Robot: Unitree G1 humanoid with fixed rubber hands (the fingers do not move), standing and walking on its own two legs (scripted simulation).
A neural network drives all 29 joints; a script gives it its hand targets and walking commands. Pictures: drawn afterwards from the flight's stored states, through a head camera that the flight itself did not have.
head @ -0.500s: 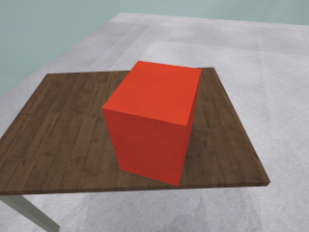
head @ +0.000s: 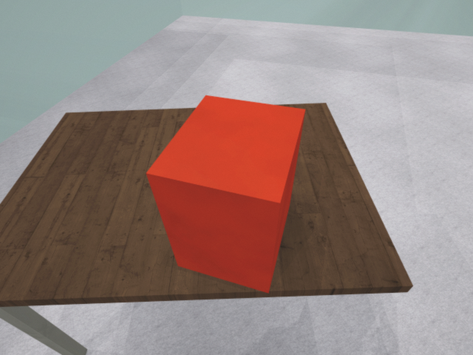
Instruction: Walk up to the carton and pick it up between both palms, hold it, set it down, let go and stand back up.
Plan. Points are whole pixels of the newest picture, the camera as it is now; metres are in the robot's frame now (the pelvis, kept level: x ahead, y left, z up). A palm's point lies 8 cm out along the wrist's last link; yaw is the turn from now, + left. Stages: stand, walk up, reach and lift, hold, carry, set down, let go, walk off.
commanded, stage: stand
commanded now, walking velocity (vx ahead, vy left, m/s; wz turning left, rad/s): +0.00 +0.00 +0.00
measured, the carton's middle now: (236, 193) +0.45 +0.03 +0.01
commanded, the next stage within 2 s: none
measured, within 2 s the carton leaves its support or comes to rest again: neither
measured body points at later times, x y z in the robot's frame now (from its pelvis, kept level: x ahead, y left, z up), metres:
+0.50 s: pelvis +0.02 -0.01 +0.00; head +0.02 -0.01 +0.45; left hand +0.02 +0.23 -0.15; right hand +0.01 -0.23 -0.16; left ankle +0.05 +0.11 -0.74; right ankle -0.01 -0.10 -0.74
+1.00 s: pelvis +0.02 -0.01 +0.00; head +0.03 -0.01 +0.45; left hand +0.01 +0.22 -0.15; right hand +0.01 -0.23 -0.16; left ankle +0.05 +0.11 -0.74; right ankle -0.01 -0.10 -0.74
